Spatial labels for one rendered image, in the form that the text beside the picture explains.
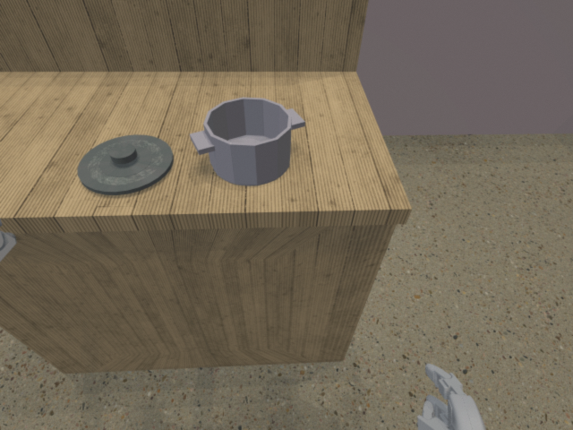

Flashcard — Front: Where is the right robot hand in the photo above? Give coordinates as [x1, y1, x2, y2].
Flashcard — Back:
[417, 364, 486, 430]

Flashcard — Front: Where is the table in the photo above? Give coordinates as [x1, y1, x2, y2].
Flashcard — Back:
[0, 0, 412, 374]

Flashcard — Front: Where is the lid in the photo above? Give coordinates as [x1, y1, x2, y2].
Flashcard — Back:
[77, 134, 174, 195]

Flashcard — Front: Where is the pot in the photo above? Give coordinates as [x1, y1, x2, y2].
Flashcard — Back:
[190, 98, 305, 186]

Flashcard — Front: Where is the knob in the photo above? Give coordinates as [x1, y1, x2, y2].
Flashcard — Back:
[109, 143, 137, 164]

